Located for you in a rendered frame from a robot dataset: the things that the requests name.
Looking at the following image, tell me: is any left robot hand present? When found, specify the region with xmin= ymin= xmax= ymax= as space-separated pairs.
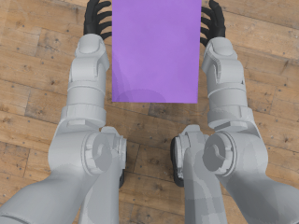
xmin=83 ymin=0 xmax=112 ymax=40

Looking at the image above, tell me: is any right robot shin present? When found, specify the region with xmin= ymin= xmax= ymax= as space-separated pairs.
xmin=177 ymin=124 xmax=209 ymax=178

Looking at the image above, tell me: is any right robot upper arm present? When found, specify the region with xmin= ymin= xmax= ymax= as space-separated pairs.
xmin=202 ymin=131 xmax=299 ymax=224

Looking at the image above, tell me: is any left robot forearm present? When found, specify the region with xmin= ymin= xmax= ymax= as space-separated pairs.
xmin=48 ymin=34 xmax=110 ymax=158

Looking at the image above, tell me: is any right robot hand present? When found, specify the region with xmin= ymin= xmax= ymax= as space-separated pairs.
xmin=200 ymin=0 xmax=226 ymax=48

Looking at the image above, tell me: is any left robot upper arm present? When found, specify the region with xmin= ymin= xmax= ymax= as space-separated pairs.
xmin=0 ymin=130 xmax=113 ymax=224

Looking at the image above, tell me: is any right robot forearm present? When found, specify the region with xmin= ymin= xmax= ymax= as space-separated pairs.
xmin=201 ymin=36 xmax=263 ymax=141

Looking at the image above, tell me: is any right robot foot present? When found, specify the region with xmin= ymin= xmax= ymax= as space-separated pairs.
xmin=170 ymin=136 xmax=184 ymax=188

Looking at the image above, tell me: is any carton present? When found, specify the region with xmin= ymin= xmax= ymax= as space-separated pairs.
xmin=111 ymin=0 xmax=202 ymax=104

